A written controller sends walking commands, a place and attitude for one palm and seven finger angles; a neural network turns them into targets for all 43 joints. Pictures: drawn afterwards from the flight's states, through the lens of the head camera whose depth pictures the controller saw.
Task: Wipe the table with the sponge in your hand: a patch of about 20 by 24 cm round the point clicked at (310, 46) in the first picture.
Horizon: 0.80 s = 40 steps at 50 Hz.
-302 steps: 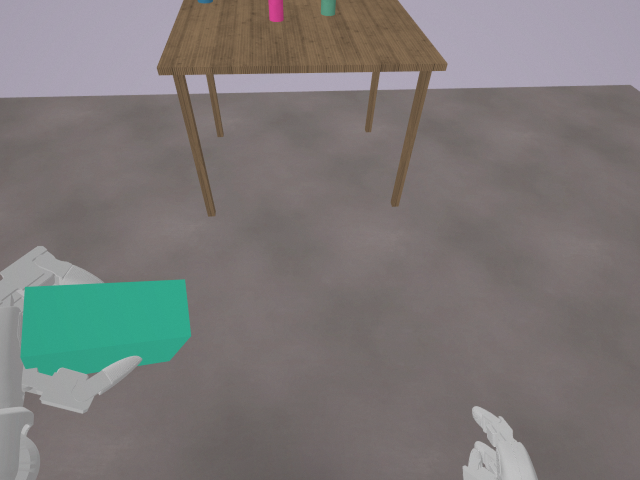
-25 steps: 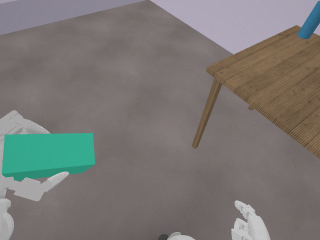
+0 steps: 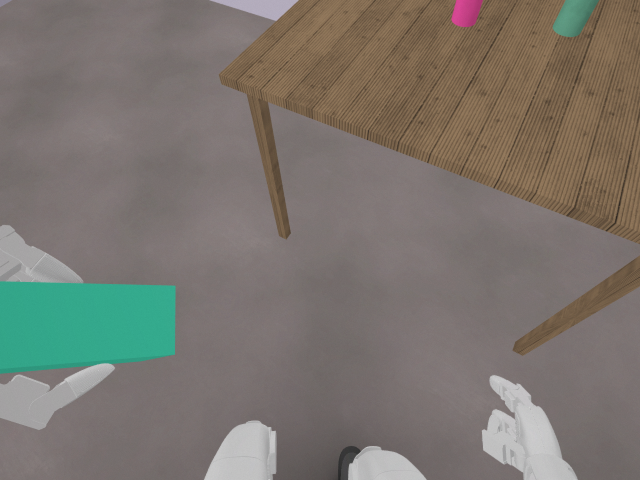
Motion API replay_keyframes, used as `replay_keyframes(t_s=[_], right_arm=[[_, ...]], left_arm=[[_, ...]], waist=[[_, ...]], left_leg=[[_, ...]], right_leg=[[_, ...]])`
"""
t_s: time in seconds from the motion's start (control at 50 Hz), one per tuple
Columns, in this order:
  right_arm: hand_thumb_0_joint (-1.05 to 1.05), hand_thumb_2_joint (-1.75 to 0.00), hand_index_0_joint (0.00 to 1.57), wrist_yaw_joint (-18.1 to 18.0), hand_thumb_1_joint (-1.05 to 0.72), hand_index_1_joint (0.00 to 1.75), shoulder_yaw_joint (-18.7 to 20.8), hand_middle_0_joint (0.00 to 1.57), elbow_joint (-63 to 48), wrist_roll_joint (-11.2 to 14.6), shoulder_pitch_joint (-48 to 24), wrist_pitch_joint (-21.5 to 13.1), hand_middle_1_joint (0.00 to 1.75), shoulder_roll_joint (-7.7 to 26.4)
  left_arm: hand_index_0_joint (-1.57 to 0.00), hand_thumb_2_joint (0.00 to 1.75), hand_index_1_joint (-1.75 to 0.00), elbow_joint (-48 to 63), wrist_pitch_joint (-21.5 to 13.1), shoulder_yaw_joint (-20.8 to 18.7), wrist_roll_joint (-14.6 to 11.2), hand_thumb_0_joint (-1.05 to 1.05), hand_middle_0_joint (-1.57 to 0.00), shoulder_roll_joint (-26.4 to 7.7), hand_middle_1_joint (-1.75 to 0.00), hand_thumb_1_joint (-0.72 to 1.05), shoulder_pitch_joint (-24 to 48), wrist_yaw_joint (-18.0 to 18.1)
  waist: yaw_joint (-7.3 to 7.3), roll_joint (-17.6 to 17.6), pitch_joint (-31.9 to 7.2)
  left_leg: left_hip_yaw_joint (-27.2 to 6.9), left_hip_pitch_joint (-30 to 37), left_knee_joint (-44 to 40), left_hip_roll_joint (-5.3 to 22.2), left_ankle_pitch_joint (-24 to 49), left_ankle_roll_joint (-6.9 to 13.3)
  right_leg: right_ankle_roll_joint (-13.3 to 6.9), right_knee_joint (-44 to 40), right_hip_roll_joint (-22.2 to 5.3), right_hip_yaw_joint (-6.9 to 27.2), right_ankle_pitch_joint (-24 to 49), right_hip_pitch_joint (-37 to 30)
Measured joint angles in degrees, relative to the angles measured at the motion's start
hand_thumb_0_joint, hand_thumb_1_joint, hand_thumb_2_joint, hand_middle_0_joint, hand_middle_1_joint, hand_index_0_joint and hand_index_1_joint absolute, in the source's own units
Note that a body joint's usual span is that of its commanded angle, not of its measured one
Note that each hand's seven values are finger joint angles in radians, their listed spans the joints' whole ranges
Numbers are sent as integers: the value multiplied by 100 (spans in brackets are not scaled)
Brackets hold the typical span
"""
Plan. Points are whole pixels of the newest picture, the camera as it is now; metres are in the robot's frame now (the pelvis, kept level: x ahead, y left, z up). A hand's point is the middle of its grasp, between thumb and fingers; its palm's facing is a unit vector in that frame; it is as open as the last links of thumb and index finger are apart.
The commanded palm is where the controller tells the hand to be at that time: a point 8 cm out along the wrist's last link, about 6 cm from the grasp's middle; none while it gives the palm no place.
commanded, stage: turn to face it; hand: left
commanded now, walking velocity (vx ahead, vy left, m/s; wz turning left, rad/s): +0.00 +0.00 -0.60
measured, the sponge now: (106, 328) +0.24 +0.18 +0.15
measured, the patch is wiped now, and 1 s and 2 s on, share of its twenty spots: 0.00 0.00 0.00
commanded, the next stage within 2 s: take the last steps up to it in 1.50 s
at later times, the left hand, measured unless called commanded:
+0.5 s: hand (80, 371) +0.19 +0.17 +0.19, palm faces +0.21 -0.86 -0.46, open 9.9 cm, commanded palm +0.16 +0.21 +0.18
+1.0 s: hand (299, 447) +0.15 +0.02 +0.19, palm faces -0.11 -0.84 -0.53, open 9.9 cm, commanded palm +0.13 +0.08 +0.18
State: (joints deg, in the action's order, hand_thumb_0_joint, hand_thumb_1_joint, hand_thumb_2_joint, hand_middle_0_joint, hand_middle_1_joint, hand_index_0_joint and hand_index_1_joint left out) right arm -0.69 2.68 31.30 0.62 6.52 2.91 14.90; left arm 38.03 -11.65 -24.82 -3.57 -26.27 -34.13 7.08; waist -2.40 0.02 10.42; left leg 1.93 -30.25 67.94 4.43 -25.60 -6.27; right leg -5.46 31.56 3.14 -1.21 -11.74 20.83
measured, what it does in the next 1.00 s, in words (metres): walks backwards, turning right: left foot, then right foot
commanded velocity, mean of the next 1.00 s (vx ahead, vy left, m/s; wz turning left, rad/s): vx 0.00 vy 0.00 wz -0.60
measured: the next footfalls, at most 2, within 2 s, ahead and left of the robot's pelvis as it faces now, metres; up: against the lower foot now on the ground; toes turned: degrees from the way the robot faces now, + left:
left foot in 0.32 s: -0.02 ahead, +0.14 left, +0.00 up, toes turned -5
right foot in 0.60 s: -0.05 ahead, -0.16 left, +0.00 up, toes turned -25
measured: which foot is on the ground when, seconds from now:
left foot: up 0.00-0.30, down 0.32-0.62, up 0.64-1.00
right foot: down 0.00-0.32, up 0.34-0.58, down 0.60-1.00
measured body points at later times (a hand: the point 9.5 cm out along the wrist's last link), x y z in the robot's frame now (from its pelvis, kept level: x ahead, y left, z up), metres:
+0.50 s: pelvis -0.07 -0.01 +0.00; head -0.05 -0.03 +0.45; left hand +0.18 +0.21 +0.21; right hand +0.06 -0.25 -0.09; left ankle -0.06 +0.15 -0.73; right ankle -0.06 -0.11 -0.69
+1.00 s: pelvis -0.16 -0.07 +0.00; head -0.13 -0.10 +0.45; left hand +0.15 +0.06 +0.22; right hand -0.17 -0.38 -0.09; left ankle -0.10 +0.08 -0.71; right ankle -0.08 -0.15 -0.73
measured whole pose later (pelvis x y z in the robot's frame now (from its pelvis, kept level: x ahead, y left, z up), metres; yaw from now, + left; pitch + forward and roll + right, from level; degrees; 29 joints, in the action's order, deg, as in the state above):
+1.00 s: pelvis -0.16 -0.07 +0.00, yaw -34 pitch +2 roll +4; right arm -0.5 3.2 31.2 1.2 9.3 4.8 16.2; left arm 33.3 -11.8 -25.7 -3.7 -25.3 -31.8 8.3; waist -0.2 -2.4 2.9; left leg 2.1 -18.7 41.3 0.0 -28.5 -3.8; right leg -6.8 25.5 7.4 6.4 -2.0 24.6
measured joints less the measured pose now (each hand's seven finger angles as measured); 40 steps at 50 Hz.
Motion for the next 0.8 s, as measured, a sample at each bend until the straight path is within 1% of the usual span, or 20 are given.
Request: replay_keyframes(t_s=[0.06, 0.12, 0.24, 0.3, 0.32, 0.34, 0.36, 0.4, 0.44, 0.48, 0.52, 0.58, 0.6, 0.62, 0.64, 0.66, 0.68, 0.72, 0.76, 0.8], right_arm=[[1, -90, 20, -46, -91, 30, 110, 20, 38, -14, 63, 62, 30, 87], [1, -90, 20, -58, -91, 30, 125, 20, 62, 5, 133, 91, 30, 120], [1, -90, 20, -41, -91, 30, -49, 20, -9, 24, 248, 164, 30, -5], [1, -90, 20, -11, -91, 30, -165, 20, -102, -7, 272, 149, 30, -103], [1, -90, 20, -12, -91, 30, -194, 20, -130, -32, 262, 115, 30, -148], [1, -90, 20, -18, -91, 30, -220, 20, -149, -60, 235, 81, 30, -213], [1, -90, 20, -26, -90, 30, -246, 20, -167, -65, 221, 35, 30, -296], [1, -90, 20, -26, -90, 30, -298, 20, -186, -68, 260, -90, 30, -475], [1, -90, 20, 21, -90, 30, -341, 20, -200, -43, 358, -183, 30, -600], [1, -90, 21, 69, -90, 30, -390, 21, -183, 5, 443, -267, 30, -640], [1, -90, 21, 97, -90, 30, -446, 21, -159, 29, 496, -353, 30, -659], [1, -90, 21, 118, -90, 30, -498, 21, -146, 33, 563, -460, 30, -683], [1, -90, 21, 123, -90, 30, -496, 21, -134, 40, 556, -484, 30, -648], [1, -90, 21, 120, -90, 30, -468, 21, -91, 50, 502, -485, 30, -575], [1, -90, 21, 104, -90, 30, -441, 21, -22, 44, 421, -459, 30, -501], [1, -90, 21, 87, -90, 30, -408, 21, 56, 49, 321, -405, 30, -433], [1, -90, 21, 78, -90, 30, -363, 21, 110, 52, 226, -331, 30, -370], [1, -90, 21, 58, -90, 30, -282, 21, 110, 35, 80, -187, 30, -256], [1, -90, 21, 43, -90, 30, -189, 21, 46, 13, 21, -91, 30, -149], [1, -90, 20, 28, -90, 30, -82, 20, -4, -4, 38, -22, 30, -53]], left_arm=[[-76, 100, -135, -24, -49, -191, -39, 0, -76, -108, -135, -47, -73, 64], [-76, 100, -135, -230, -1, -203, -47, 0, -76, -23, -136, -47, 57, 121], [-76, 100, -135, -681, 235, 238, 24, 0, -76, 421, -136, -47, 499, 153], [-76, 100, -135, -674, 293, 475, 78, 0, -76, 556, -136, -47, 666, 117], [-76, 100, -135, -642, 261, 515, 90, 0, -76, 545, -136, -47, 723, 99], [-76, 100, -135, -627, 224, 531, 111, 0, -76, 521, -136, -47, 801, 77], [-76, 100, -135, -618, 200, 524, 150, 0, -76, 479, -136, -47, 864, 61], [-76, 100, -135, -621, 141, 432, 219, 0, -76, 357, -136, -47, 888, 31], [-76, 100, -135, -654, 103, 338, 215, 0, -76, 323, -136, -47, 836, 18], [-76, 100, -135, -705, 104, 313, 189, 0, -76, 404, -136, -47, 817, 34], [-76, 100, -135, -777, 112, 301, 173, 0, -76, 468, -136, -47, 850, 64], [-76, 100, -135, -960, 154, 300, 196, 0, -76, 400, -136, -47, 1080, 75], [-76, 100, -135, -1035, 170, 326, 215, 0, -76, 398, -136, -47, 1207, 70], [-76, 100, -135, -1110, 186, 393, 238, 0, -76, 446, -136, -47, 1359, 63], [-76, 100, -135, -1143, 192, 450, 250, 0, -76, 476, -136, -47, 1466, 57], [-76, 100, -135, -1122, 199, 488, 232, 0, -76, 493, -136, -47, 1507, 48], [-76, 100, -135, -1047, 211, 497, 201, 0, -76, 493, -136, -47, 1467, 31], [-76, 100, -135, -771, 173, 412, 115, 0, -76, 423, -136, -47, 1118, 12], [-76, 100, -135, -458, 96, 287, 52, 0, -76, 307, -136, -47, 646, 11], [-76, 100, -135, -202, 21, 158, 18, 0, -76, 147, -136, -47, 282, 16]], waist=[[82, -38, -194], [177, -56, -427], [359, -180, -833], [425, -247, -935], [427, -280, -930], [446, -327, -859], [491, -381, -776], [568, -383, -715], [596, -228, -722], [671, 10, -703], [717, 211, -639], [674, 331, -484], [629, 416, -398], [528, 552, -256], [429, 568, -136], [356, 498, -38], [309, 397, 31], [193, 201, 100], [78, 74, 85], [7, -7, 12]], left_leg=[[-4, 121, -674, -88, 115, 10], [-6, 402, -1379, -173, 78, 61], [-19, 1108, -2571, -353, -132, 236], [54, 1631, -3577, -347, 19, 377], [91, 1749, -3904, -326, 329, 442], [160, 1765, -3994, -301, 838, 473], [245, 1782, -3937, -283, 977, 457], [404, 1847, -3836, -169, 863, 387], [503, 1920, -3802, 17, 757, 317], [636, 2001, -3801, 250, 734, 232], [791, 2040, -3736, 485, 708, 137], [919, 1933, -3369, 786, 566, -54], [890, 1834, -3131, 935, 472, -113], [752, 1678, -2814, 1083, 446, -24], [516, 1426, -2293, 1011, 98, 34], [282, 1152, -1681, 803, -225, 65], [124, 914, -1127, 582, -404, 83], [-30, 552, -365, 248, -347, 94], [-90, 358, -174, 50, -168, 81], [-91, 327, -430, -58, -74, 62]], right_leg=[[-46, -180, 104, 163, 182, 29], [-72, -271, 192, 329, 316, 77], [-60, -459, 323, 596, 619, 211], [-16, -508, 423, 679, 793, 349], [30, -410, 453, 694, 790, 442], [143, -140, 476, 718, 457, 557], [299, 388, 456, 669, -93, 713], [530, 1798, 354, 427, -790, 1070], [678, 2648, 152, 181, -1059, 1165], [772, 2526, -103, -30, -1164, 962], [837, 1896, -299, -160, -1177, 617], [860, 761, -433, -258, -771, -16], [732, 530, -352, -318, -511, -132], [524, 552, -218, -408, -411, -135], [341, 645, -176, -432, -396, -62], [213, 703, -180, -388, -385, 24], [135, 691, -175, -294, -339, 99], [64, 530, -110, -74, -148, 199], [12, 304, -3, 104, 71, 243], [-33, 80, 95, 225, 263, 247]])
